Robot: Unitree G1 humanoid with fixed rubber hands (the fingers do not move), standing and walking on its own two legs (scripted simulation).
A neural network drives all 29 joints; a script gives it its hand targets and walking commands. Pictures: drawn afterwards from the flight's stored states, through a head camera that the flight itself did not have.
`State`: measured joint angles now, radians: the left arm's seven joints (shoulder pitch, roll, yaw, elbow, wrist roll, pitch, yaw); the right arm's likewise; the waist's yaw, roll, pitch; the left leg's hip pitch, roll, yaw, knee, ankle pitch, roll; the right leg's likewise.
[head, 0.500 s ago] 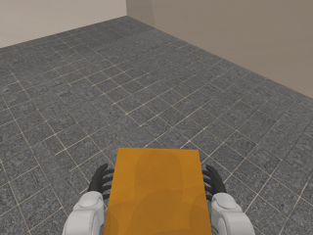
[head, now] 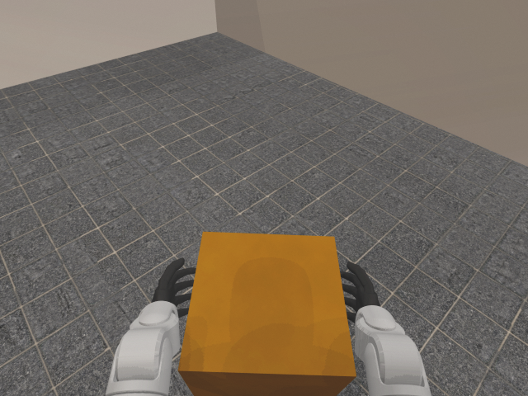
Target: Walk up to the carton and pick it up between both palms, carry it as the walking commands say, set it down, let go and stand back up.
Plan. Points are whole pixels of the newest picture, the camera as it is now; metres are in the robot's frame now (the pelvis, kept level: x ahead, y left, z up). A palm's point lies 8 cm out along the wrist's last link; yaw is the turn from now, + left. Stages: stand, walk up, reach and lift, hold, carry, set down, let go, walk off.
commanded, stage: hold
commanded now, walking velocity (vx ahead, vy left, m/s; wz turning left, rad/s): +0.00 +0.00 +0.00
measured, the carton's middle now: (264, 326) +0.26 +0.01 -0.05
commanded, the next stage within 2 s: set down in 0.12 s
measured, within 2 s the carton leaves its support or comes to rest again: neither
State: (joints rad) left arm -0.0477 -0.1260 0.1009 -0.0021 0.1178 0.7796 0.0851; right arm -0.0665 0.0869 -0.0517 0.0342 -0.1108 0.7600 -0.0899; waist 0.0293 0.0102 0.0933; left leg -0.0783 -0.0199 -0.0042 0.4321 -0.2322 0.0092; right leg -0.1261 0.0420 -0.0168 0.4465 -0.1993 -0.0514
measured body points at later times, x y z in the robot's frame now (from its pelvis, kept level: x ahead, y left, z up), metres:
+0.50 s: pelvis -0.01 -0.01 -0.01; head -0.02 -0.02 +0.44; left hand +0.28 +0.17 -0.01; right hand +0.31 -0.13 -0.01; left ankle +0.01 +0.12 -0.74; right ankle +0.04 -0.08 -0.74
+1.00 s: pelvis -0.03 +0.01 -0.04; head +0.07 +0.00 +0.40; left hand +0.29 +0.17 -0.10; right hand +0.32 -0.13 -0.09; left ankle +0.01 +0.12 -0.74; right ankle +0.04 -0.08 -0.74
